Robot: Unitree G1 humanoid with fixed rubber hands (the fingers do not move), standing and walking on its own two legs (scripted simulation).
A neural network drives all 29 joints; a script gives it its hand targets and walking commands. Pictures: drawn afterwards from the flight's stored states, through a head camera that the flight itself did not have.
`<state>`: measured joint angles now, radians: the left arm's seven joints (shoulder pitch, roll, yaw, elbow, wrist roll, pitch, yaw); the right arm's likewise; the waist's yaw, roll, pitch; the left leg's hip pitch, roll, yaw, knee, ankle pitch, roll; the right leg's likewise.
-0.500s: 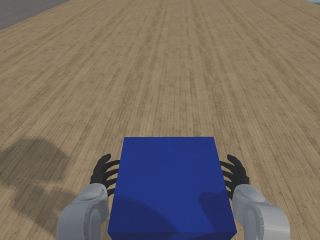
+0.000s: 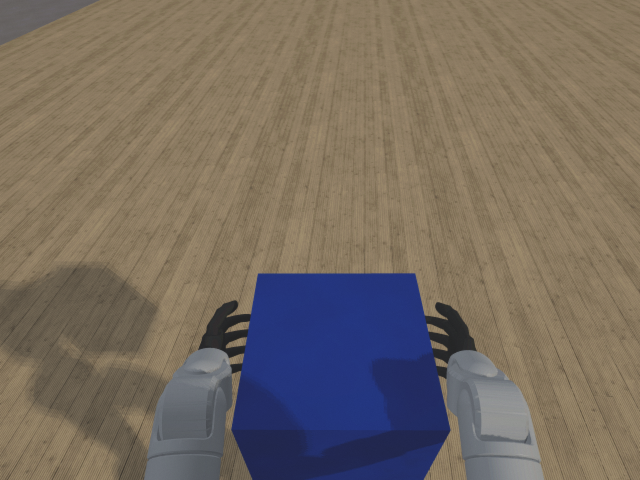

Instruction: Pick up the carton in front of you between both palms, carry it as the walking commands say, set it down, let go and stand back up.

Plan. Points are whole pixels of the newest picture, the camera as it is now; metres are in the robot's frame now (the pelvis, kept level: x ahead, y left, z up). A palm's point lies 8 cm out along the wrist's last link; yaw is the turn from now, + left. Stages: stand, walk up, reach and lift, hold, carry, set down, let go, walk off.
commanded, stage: carry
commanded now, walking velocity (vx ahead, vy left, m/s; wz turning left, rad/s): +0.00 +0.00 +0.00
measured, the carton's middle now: (336, 389) +0.27 +0.00 -0.04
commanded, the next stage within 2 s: hold in 0.48 s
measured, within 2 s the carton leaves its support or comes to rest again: neither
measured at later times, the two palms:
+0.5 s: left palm (216, 360) +0.27 +0.15 +0.04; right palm (458, 363) +0.27 -0.15 +0.04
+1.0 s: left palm (202, 402) +0.21 +0.15 +0.05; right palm (463, 384) +0.24 -0.15 +0.04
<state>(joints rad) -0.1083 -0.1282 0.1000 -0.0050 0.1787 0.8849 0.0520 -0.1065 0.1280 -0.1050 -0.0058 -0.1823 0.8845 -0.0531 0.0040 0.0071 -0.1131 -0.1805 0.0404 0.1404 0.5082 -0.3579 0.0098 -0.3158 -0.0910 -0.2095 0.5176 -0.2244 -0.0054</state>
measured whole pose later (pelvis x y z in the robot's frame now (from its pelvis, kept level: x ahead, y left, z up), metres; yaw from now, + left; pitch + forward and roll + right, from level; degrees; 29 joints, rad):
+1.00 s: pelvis -0.06 -0.02 +0.01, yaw +6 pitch -9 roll +0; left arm -0.26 -0.15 0.21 0.27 0.26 0.69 -0.01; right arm -0.24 0.15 -0.20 0.21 -0.28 0.73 -0.02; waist 0.00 0.03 0.07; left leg -0.05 0.00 -0.01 0.44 -0.24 0.00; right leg -0.12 -0.02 -0.04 0.40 -0.12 0.00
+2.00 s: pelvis -0.08 -0.02 -0.11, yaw +7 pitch +33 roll +1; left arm -0.59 -0.17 0.37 0.51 0.16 0.14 0.10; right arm -0.64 0.03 -0.36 0.58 -0.20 0.15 0.01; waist -0.02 0.04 -0.11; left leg -1.31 -0.06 -0.02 1.19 -0.45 0.00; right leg -1.38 -0.01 0.03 1.13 -0.32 0.02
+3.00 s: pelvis -0.12 -0.03 -0.35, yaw +10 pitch +45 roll +3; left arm -1.23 0.06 0.41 0.74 0.07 0.24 0.15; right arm -1.28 -0.19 -0.32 0.81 -0.12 0.27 -0.06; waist -0.03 0.04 0.11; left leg -2.20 -0.09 0.00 2.03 -0.63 -0.04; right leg -2.31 0.00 0.05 1.97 -0.45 0.01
